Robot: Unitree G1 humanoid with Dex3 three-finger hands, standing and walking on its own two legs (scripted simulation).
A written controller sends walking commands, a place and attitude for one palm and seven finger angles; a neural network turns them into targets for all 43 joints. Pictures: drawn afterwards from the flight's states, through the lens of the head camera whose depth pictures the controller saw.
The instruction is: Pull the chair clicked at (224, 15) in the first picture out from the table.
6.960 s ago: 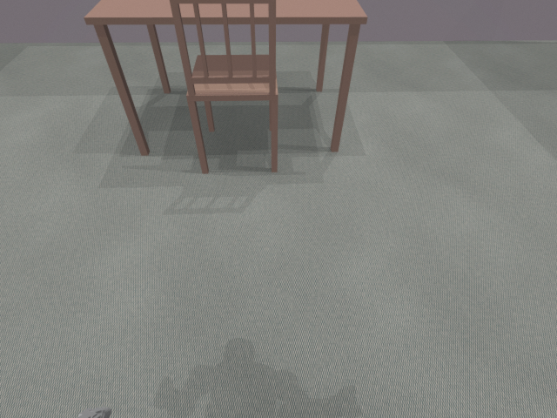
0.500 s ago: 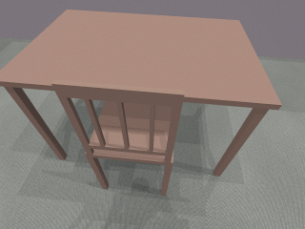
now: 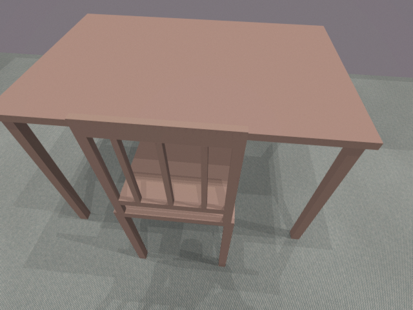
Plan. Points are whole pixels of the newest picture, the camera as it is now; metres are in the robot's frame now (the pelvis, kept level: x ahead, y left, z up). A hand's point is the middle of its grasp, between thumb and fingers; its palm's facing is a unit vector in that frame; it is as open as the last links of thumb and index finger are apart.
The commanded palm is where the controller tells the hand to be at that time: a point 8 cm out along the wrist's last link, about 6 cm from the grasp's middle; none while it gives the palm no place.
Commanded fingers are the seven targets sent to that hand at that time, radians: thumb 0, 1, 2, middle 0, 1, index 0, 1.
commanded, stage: look again from close up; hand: left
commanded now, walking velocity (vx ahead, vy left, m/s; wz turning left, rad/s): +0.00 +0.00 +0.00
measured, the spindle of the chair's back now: (166, 176) +0.45 +0.14 -0.08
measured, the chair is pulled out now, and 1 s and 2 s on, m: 0.00 0.00 0.00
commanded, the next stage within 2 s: raise the hand toward the chair's back in 0.60 s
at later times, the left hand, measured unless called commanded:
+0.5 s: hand out of the picture -0.02 +0.17 -0.18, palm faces +0.04 -0.98 -0.19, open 7.4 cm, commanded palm none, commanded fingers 0.00 0.90 0.90 -0.20 -0.30 -0.20 -0.30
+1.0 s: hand (133, 278) +0.18 +0.15 -0.02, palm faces -0.04 -1.00 +0.02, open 8.2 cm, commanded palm +0.11 +0.22 -0.07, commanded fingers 0.00 0.53 0.74 -0.16 -0.24 -0.16 -0.24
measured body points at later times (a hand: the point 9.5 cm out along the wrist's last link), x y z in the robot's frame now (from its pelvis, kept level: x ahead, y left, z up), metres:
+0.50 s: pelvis +0.00 -0.01 +0.00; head +0.01 +0.00 +0.45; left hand -0.02 +0.22 -0.16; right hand +0.01 -0.23 -0.16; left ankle +0.01 +0.14 -0.74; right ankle -0.05 -0.13 -0.74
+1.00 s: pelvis -0.05 +0.00 -0.06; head -0.03 +0.00 +0.39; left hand +0.18 +0.21 -0.02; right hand +0.14 -0.26 -0.12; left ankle +0.01 +0.14 -0.74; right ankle -0.05 -0.13 -0.74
